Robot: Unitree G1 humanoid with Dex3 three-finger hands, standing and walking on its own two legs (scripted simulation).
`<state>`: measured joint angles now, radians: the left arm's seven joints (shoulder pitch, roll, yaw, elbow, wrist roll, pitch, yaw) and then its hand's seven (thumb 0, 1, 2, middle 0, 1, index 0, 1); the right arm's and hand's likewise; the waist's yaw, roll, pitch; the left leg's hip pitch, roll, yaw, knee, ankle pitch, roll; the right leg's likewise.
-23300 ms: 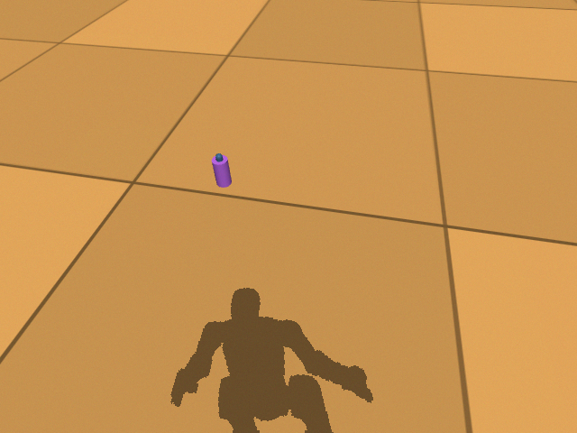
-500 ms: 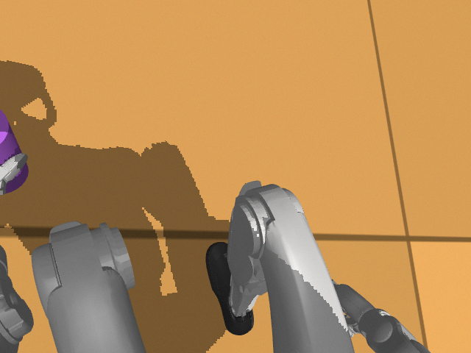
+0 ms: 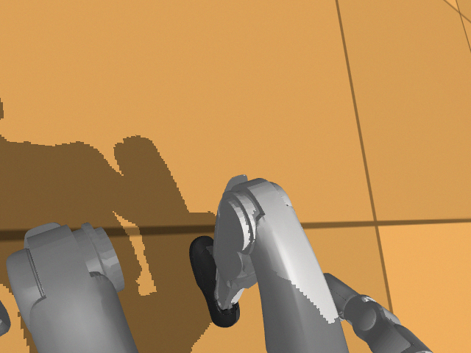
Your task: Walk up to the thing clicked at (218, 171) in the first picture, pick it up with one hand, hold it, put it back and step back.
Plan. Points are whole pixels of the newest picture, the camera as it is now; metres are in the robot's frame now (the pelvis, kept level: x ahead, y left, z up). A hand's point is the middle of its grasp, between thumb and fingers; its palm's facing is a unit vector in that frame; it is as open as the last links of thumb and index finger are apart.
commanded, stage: lower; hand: left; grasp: from the side
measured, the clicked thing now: out of the picture +0.45 +0.29 -0.17
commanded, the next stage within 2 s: loosen in 0.52 s
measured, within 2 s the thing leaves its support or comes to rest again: rests again in 0.84 s
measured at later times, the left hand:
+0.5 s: hand out of the picture +0.45 +0.28 -0.17, palm faces +0.40 -0.92 +0.00, open 11.1 cm
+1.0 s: hand out of the picture +0.45 +0.28 -0.17, palm faces +0.40 -0.92 +0.02, open 13.3 cm
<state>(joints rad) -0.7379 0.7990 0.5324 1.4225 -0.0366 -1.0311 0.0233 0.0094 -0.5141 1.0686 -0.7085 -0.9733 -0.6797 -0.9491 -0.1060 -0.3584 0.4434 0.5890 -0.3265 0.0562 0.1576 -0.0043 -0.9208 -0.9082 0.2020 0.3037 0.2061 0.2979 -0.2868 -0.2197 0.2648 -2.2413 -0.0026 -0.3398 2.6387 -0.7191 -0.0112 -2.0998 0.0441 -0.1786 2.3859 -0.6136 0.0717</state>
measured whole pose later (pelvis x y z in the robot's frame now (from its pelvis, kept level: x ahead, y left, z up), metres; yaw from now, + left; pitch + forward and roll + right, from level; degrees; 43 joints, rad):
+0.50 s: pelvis +0.00 +0.00 +0.00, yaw -2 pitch +14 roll -18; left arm -0.74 0.86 0.52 1.49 -0.05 -1.08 0.04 0.01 -0.51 1.07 -0.71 -0.97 -0.68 -0.95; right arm -0.15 -0.37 0.51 0.56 -0.35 0.06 0.15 0.00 -0.91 -0.91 0.20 0.30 0.21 0.30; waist -0.29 -0.26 0.30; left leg -2.23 0.01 -0.38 2.66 -0.73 -0.01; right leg -2.08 0.06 -0.21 2.37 -0.59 0.08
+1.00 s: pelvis -0.01 +0.01 +0.00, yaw -2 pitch +13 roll -19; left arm -0.73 0.87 0.51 1.50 -0.06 -1.10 0.04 -0.01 -0.45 0.44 -0.59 -0.54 -0.58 -0.53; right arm -0.17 -0.37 0.53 0.54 -0.36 0.06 0.15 -0.01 -0.93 -0.90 0.20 0.30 0.21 0.30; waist -0.29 -0.27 0.31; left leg -2.22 0.01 -0.39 2.66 -0.73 0.00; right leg -2.06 0.07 -0.22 2.36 -0.59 0.08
